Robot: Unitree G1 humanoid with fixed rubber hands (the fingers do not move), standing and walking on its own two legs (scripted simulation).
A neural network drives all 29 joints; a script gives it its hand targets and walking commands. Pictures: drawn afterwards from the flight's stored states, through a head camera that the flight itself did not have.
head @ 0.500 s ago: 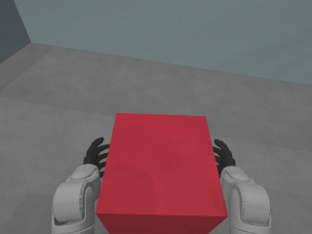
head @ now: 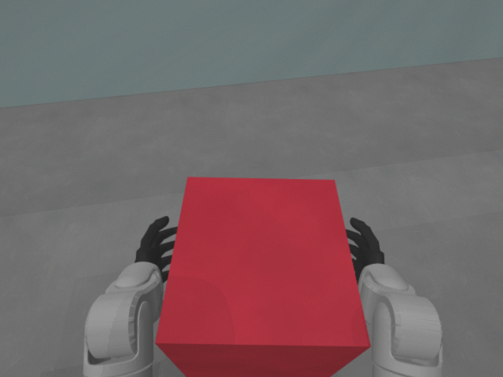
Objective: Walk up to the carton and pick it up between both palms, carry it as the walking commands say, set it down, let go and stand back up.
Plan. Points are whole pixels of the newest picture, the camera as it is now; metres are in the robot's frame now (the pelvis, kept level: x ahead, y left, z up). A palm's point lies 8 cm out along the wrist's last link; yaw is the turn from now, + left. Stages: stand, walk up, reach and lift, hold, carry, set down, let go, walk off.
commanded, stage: carry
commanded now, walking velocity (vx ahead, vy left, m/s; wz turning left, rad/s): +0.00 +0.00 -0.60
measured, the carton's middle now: (258, 291) +0.27 -0.01 +0.00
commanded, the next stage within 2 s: none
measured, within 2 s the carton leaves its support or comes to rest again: neither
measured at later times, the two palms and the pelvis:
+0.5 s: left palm (176, 281) +0.25 +0.10 +0.09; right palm (424, 336) +0.17 -0.19 +0.10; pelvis -0.05 +0.02 +0.01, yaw -15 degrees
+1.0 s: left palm (199, 317) +0.20 +0.06 +0.09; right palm out of the picture +0.13 -0.23 +0.09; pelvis -0.08 -0.02 +0.00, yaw -16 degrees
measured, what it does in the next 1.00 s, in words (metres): steps on the spot, turning right: left foot, then right foot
